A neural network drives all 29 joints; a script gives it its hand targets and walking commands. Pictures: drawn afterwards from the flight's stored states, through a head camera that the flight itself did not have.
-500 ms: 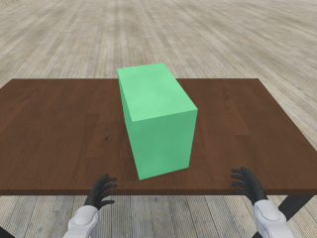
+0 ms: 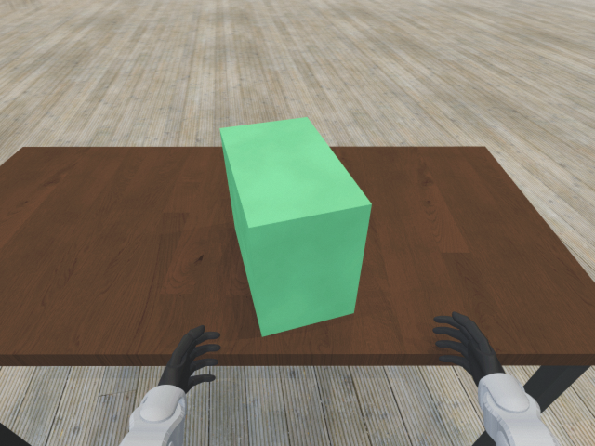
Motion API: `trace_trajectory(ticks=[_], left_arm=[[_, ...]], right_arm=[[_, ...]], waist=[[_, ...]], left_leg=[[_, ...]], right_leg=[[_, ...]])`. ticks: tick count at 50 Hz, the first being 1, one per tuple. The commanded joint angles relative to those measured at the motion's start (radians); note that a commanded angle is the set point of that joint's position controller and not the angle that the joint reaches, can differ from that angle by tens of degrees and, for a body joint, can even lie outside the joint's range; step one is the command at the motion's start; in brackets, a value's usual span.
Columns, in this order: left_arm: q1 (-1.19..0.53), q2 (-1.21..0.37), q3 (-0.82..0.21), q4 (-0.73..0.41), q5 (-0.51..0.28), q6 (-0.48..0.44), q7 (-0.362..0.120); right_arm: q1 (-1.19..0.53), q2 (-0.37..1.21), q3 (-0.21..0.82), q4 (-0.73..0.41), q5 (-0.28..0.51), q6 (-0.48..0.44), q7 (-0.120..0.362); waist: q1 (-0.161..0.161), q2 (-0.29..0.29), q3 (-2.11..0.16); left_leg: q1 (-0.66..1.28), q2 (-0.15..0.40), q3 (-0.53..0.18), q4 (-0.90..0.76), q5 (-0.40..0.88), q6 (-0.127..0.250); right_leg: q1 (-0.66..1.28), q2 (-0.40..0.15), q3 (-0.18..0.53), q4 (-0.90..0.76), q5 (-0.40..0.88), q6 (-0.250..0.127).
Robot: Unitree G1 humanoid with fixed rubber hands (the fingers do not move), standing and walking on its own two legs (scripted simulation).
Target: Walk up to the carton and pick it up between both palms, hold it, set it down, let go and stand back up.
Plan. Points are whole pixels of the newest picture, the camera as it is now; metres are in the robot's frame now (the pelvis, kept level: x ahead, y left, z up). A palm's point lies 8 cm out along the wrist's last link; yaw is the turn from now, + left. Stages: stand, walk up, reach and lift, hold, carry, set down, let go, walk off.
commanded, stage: set down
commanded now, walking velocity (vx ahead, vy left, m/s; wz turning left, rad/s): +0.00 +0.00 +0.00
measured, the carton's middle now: (286, 219) +0.50 +0.06 +0.06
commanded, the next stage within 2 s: none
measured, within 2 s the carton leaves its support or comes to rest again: neither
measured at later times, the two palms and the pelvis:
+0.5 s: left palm (176, 385) +0.22 +0.18 +0.00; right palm (484, 368) +0.26 -0.23 +0.00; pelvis +0.00 +0.00 +0.00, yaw +0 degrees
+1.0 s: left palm (177, 385) +0.22 +0.18 +0.00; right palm (485, 368) +0.26 -0.23 +0.00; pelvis +0.00 +0.00 +0.00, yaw +0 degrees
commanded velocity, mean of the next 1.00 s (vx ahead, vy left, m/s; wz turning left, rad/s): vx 0.00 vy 0.00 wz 0.00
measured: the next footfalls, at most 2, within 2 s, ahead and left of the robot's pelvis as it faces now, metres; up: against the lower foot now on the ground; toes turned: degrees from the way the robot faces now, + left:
none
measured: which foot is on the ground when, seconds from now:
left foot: down 0.00-1.00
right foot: down 0.00-1.00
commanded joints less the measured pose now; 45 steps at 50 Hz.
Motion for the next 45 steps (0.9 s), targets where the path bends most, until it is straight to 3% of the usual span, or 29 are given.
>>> trace_trajectory(ticks=[1, 2, 8, 9, 10, 13, 19, 20, 22, 24, 25, 27, 28, 31, 33, 34, 37, 38, 40, 42, 45], left_arm=[[0.024, -0.005, -0.043, 0.161, 0.087, 0.100, 0.013], [0.035, 0.001, -0.045, 0.166, 0.090, 0.098, 0.012], [0.013, -0.004, -0.034, 0.179, 0.082, 0.099, 0.012], [0.024, -0.009, -0.055, 0.174, 0.071, 0.101, 0.011], [0.021, -0.008, -0.042, 0.171, 0.082, 0.096, 0.019], [0.032, -0.002, -0.039, 0.167, 0.076, 0.101, 0.016], [0.045, -0.003, -0.040, 0.154, 0.077, 0.095, 0.025], [0.024, -0.003, -0.023, 0.142, 0.088, 0.096, 0.023], [0.050, -0.020, -0.039, 0.155, 0.085, 0.096, 0.031], [-0.004, -0.011, -0.027, 0.151, 0.080, 0.097, 0.030], [0.010, -0.030, -0.036, 0.152, 0.082, 0.098, 0.032], [-0.010, -0.009, -0.024, 0.142, 0.078, 0.098, 0.032], [0.006, -0.019, -0.026, 0.121, 0.084, 0.096, 0.039], [0.005, -0.020, -0.030, 0.169, 0.079, 0.101, 0.030], [-0.019, -0.016, -0.026, 0.137, 0.072, 0.091, 0.043], [0.003, -0.014, -0.031, 0.127, 0.074, 0.094, 0.038], [0.031, -0.012, -0.025, 0.146, 0.076, 0.093, 0.034], [0.014, -0.020, -0.028, 0.149, 0.075, 0.096, 0.035], [0.017, -0.031, -0.026, 0.138, 0.078, 0.084, 0.038], [-0.012, -0.018, -0.017, 0.128, 0.075, 0.087, 0.038], [0.029, -0.024, -0.015, 0.139, 0.080, 0.089, 0.038]], right_arm=[[0.011, -0.111, -0.019, 0.129, -0.026, 0.111, 0.024], [0.029, -0.111, -0.016, 0.125, -0.025, 0.107, 0.028], [0.006, -0.120, -0.018, 0.118, -0.026, 0.114, 0.026], [0.016, -0.127, -0.022, 0.117, -0.021, 0.117, 0.030], [0.002, -0.130, -0.014, 0.103, -0.017, 0.112, 0.034], [0.012, -0.121, -0.020, 0.109, -0.010, 0.120, 0.036], [0.030, -0.115, -0.013, 0.111, -0.003, 0.113, 0.044], [0.021, -0.124, -0.017, 0.098, -0.001, 0.112, 0.044], [0.029, -0.128, -0.019, 0.087, -0.004, 0.109, 0.052], [-0.004, -0.131, -0.032, 0.077, -0.014, 0.112, 0.048], [0.005, -0.127, -0.018, 0.097, -0.001, 0.116, 0.052], [0.004, -0.127, -0.034, 0.101, 0.001, 0.116, 0.048], [0.002, -0.140, -0.028, 0.097, 0.009, 0.114, 0.056], [-0.003, -0.142, -0.024, 0.095, 0.008, 0.111, 0.050], [-0.014, -0.140, -0.025, 0.078, -0.001, 0.105, 0.056], [0.004, -0.134, -0.032, 0.085, 0.004, 0.107, 0.056], [0.032, -0.126, -0.020, 0.088, 0.009, 0.105, 0.050], [0.014, -0.127, -0.025, 0.084, 0.004, 0.105, 0.049], [0.017, -0.139, -0.024, 0.085, 0.011, 0.102, 0.051], [-0.004, -0.126, -0.025, 0.087, 0.002, 0.104, 0.049], [0.023, -0.130, -0.016, 0.073, 0.013, 0.103, 0.049]], waist=[[-0.028, -0.066, 0.247], [-0.035, -0.087, 0.254], [-0.052, -0.084, 0.258], [-0.049, -0.077, 0.252], [-0.025, -0.081, 0.247], [-0.045, -0.095, 0.253], [-0.039, -0.090, 0.227], [-0.059, -0.079, 0.232], [-0.038, -0.075, 0.222], [-0.054, -0.100, 0.235], [-0.048, -0.075, 0.220], [-0.053, -0.083, 0.237], [-0.036, -0.071, 0.227], [-0.055, -0.084, 0.204], [-0.044, -0.085, 0.206], [-0.061, -0.088, 0.206], [-0.048, -0.103, 0.191], [-0.062, -0.090, 0.200], [-0.046, -0.086, 0.206], [-0.072, -0.078, 0.219], [-0.047, -0.094, 0.201]], left_leg=[[0.014, -0.045, -0.045, -0.120, -0.036, -0.025], [0.018, -0.048, -0.036, -0.122, -0.041, -0.016], [0.002, -0.048, -0.048, -0.123, -0.061, -0.020], [-0.006, -0.050, -0.038, -0.134, -0.060, -0.020], [-0.018, -0.049, -0.035, -0.134, -0.071, -0.018], [-0.027, -0.051, -0.046, -0.137, -0.073, -0.019], [0.006, -0.049, -0.043, -0.122, -0.010, -0.024], [0.009, -0.056, -0.044, -0.127, -0.041, -0.024], [-0.013, -0.045, -0.050, -0.138, -0.045, -0.023], [-0.011, -0.059, -0.043, -0.132, -0.062, -0.014], [-0.019, -0.051, -0.053, -0.143, -0.059, -0.020], [-0.035, -0.057, -0.045, -0.143, -0.077, -0.022], [-0.031, -0.057, -0.049, -0.141, -0.067, -0.023], [-0.023, -0.055, -0.054, -0.134, -0.076, -0.020], [-0.043, -0.057, -0.045, -0.138, -0.076, -0.020], [-0.026, -0.055, -0.045, -0.134, -0.050, -0.027], [0.003, -0.059, -0.050, -0.126, -0.029, -0.021], [-0.006, -0.064, -0.050, -0.136, -0.065, -0.021], [-0.019, -0.060, -0.049, -0.136, -0.040, -0.025], [-0.026, -0.063, -0.036, -0.132, -0.051, -0.027], [-0.020, -0.061, -0.039, -0.137, -0.020, -0.025]], right_leg=[[-0.110, 0.042, -0.116, -0.075, -0.081, -0.062], [-0.115, 0.038, -0.122, -0.084, -0.091, -0.061], [-0.097, 0.033, -0.105, -0.080, -0.069, -0.064], [-0.098, 0.038, -0.114, -0.075, -0.086, -0.063], [-0.087, 0.044, -0.123, -0.072, -0.091, -0.064], [-0.071, 0.047, -0.121, -0.081, -0.073, -0.060], [-0.100, 0.044, -0.124, -0.077, -0.038, -0.065], [-0.085, 0.041, -0.116, -0.086, -0.048, -0.061], [-0.081, 0.044, -0.126, -0.075, -0.065, -0.065], [-0.083, 0.041, -0.124, -0.075, -0.069, -0.058], [-0.082, 0.049, -0.127, -0.066, -0.061, -0.063], [-0.061, 0.050, -0.125, -0.072, -0.069, -0.057], [-0.066, 0.048, -0.125, -0.064, -0.062, -0.058], [-0.066, 0.045, -0.122, -0.064, -0.051, -0.063], [-0.062, 0.050, -0.122, -0.061, -0.062, -0.060], [-0.077, 0.048, -0.126, -0.064, -0.055, -0.062], [-0.085, 0.047, -0.130, -0.073, -0.030, -0.058], [-0.079, 0.043, -0.116, -0.079, -0.052, -0.061], [-0.074, 0.043, -0.118, -0.064, -0.026, -0.059], [-0.059, 0.041, -0.109, -0.068, -0.048, -0.060], [-0.062, 0.052, -0.122, -0.068, -0.028, -0.054]])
